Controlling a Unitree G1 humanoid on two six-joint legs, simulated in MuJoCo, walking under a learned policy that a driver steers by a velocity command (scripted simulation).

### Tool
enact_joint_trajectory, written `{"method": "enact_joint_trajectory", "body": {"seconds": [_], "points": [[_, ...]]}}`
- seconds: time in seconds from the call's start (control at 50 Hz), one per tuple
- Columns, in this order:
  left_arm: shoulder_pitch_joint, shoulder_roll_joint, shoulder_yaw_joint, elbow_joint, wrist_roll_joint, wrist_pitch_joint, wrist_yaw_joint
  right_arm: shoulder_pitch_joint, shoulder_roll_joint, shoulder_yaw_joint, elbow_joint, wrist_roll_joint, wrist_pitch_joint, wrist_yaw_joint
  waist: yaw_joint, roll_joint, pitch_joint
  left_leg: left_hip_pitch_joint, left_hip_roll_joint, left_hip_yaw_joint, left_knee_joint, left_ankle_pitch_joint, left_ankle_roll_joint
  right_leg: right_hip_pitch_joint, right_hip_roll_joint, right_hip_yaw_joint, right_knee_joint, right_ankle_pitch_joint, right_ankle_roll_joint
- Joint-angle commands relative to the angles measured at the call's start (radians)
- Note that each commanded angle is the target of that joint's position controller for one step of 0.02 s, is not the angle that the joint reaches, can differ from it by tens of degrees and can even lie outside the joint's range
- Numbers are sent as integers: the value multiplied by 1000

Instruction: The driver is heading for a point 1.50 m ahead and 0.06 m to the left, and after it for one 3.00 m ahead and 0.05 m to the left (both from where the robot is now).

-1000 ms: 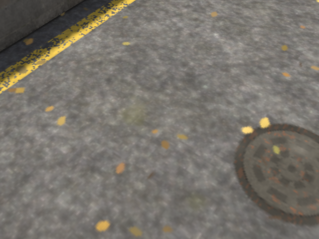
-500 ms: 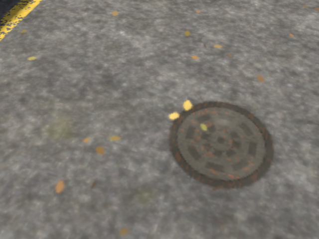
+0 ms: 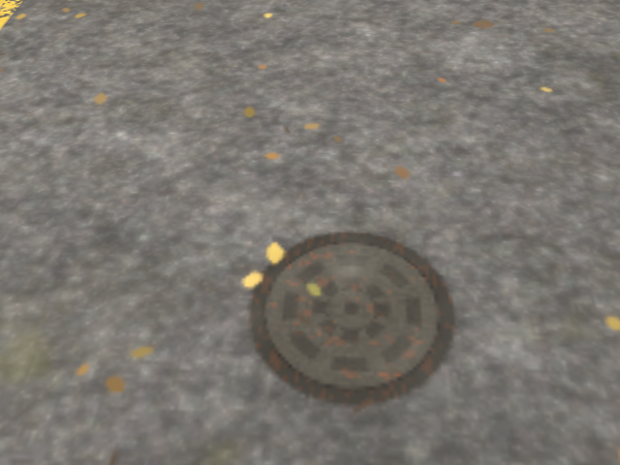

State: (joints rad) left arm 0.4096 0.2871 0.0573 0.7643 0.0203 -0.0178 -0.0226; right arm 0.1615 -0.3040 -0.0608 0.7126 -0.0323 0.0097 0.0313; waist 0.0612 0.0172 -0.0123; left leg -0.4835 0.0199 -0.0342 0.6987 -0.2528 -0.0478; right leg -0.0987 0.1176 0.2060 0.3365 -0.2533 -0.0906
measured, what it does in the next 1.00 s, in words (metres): walks ahead: left foot, then right foot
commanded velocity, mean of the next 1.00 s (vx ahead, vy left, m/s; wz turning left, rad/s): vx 0.45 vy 0.00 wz -0.17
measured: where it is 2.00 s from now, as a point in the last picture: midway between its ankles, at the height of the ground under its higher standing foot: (390, 408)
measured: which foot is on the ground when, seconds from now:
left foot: up 0.00-0.08, down 0.10-0.56, up 0.58-1.00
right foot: down 0.00-0.10, up 0.12-0.54, down 0.56-1.00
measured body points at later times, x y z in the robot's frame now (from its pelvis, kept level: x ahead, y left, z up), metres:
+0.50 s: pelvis +0.23 +0.01 -0.01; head +0.27 +0.01 +0.44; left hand +0.48 +0.19 -0.11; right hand +0.14 -0.24 -0.14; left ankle +0.11 +0.13 -0.75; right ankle +0.36 -0.11 -0.72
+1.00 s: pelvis +0.49 -0.06 -0.01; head +0.53 -0.06 +0.44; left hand +0.48 +0.20 -0.15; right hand +0.63 -0.31 -0.12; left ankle +0.67 +0.03 -0.71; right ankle +0.38 -0.10 -0.75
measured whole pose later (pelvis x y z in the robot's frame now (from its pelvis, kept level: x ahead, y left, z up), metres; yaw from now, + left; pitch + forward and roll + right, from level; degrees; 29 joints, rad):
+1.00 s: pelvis +0.49 -0.06 -0.01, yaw -7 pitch +0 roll -2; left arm 0.42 0.22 0.01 0.99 0.01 -0.08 0.00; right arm 0.09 -0.24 -0.01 0.81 -0.03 -0.03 0.03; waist 0.05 0.04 0.06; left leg -0.59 0.05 0.06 0.65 -0.01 0.04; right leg 0.06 0.11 -0.06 0.21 -0.28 -0.09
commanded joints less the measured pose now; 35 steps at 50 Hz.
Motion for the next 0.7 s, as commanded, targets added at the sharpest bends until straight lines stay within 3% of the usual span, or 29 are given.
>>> {"method": "enact_joint_trajectory", "body": {"seconds": [0.02,0.06,0.08,0.1,0.12,0.14,0.16,0.18,0.22,0.3,0.38,0.44,0.5,0.52,0.54,0.56,0.58,0.6,0.62,0.64,0.66,0.7], "points": [[-19,193,54,-63,2,-23,3,-128,-79,-11,-115,11,-36,-6,-2,-130,74,3,-24,-2,-85,-23,15,-74,-251,312,-91,-145,-157],[-86,193,54,-76,-1,-27,4,-14,-79,-12,-89,19,-50,-20,-83,-120,61,251,-44,2,-192,6,34,-208,-215,307,-24,-85,-111],[-91,168,47,-72,-4,-31,6,75,-90,-17,-61,12,-61,-31,-129,-80,33,411,-45,13,-249,23,43,-280,-171,267,59,-62,-82],[-86,109,28,-75,-12,-43,7,187,-151,-32,-43,-5,-75,-46,-178,31,-32,581,87,-122,-322,-103,72,-367,-97,169,261,-79,-40],[-82,37,9,-116,-29,-49,7,277,-274,-55,-38,-25,-74,-55,-194,283,-121,715,340,-558,-497,-489,159,-543,55,-22,568,-269,8],[-41,100,15,-95,-1,-39,14,258,-255,-56,-17,-18,-68,-48,-136,219,-51,600,393,-752,-546,-624,213,-619,10,-30,728,-291,4],[-44,109,18,-68,8,-35,9,205,-172,-37,-24,-6,-67,-39,-100,105,44,512,359,-663,-535,-588,220,-621,-35,-13,779,-206,-5],[-71,104,16,-53,12,-34,-4,162,-114,-23,-25,2,-72,-31,-83,41,90,452,300,-516,-525,-436,207,-599,-65,-27,761,-133,1],[-98,91,13,-42,21,-28,-22,146,-72,-7,-9,0,-86,-32,-74,88,78,430,210,-322,-532,-156,184,-565,-90,-58,726,-55,21],[-171,77,2,-55,28,-22,-34,220,-74,-8,48,20,-115,-19,-75,97,47,474,187,-177,-518,259,212,-612,-93,-98,719,21,50],[-352,35,-28,-109,30,-23,-44,260,-54,1,93,25,-112,-14,-99,88,73,448,152,-66,-537,417,218,-601,-141,-214,509,127,75],[-446,17,-45,-132,18,-25,-50,299,-85,-4,127,23,-109,-15,-120,98,84,416,157,-32,-536,472,205,-470,-134,-271,325,163,59],[-424,46,-39,-122,18,-27,-33,315,-110,-7,156,23,-100,-21,-91,89,78,471,203,-30,-467,663,194,-365,-106,-284,243,133,12],[-368,61,-32,-102,21,-30,-24,314,-118,-7,163,24,-97,-24,-62,86,45,493,200,-15,-384,804,183,-285,-79,-291,215,107,-6],[-251,77,-22,-61,25,-37,-14,311,-121,-6,171,27,-90,-26,-7,67,-20,489,178,15,-234,889,168,-139,-51,-301,156,120,-31],[-105,113,-6,-12,38,-47,-2,315,-110,0,169,29,-88,-27,51,44,-108,385,143,42,-40,788,152,81,-86,-261,145,118,-59],[60,197,15,8,54,-50,14,317,-54,17,127,25,-88,-26,101,-96,-246,201,87,85,274,366,137,306,-360,36,124,-37,-108],[48,253,29,10,41,-39,18,421,17,26,114,43,-81,-24,28,-284,-328,-90,-78,59,567,-294,113,447,-570,495,-11,-72,-224],[-14,182,22,12,0,-33,16,313,-99,-1,120,17,-72,-32,33,-106,-190,-177,-16,-24,595,-212,127,338,-499,427,-40,-95,-194],[-96,128,6,9,-4,-37,15,248,-81,1,99,22,-79,-24,-4,-94,-63,-177,21,-20,549,-116,131,202,-451,268,-64,4,-171],[-132,90,-3,15,1,-46,11,228,-58,8,102,22,-81,-19,-34,-69,-11,-137,49,-12,497,-72,127,102,-400,169,-92,131,-149],[-147,58,-13,32,-2,-60,13,260,-34,12,126,2,-58,-7,-83,-88,14,-47,76,-1,429,-47,105,-9,-331,41,-134,239,-114]]}}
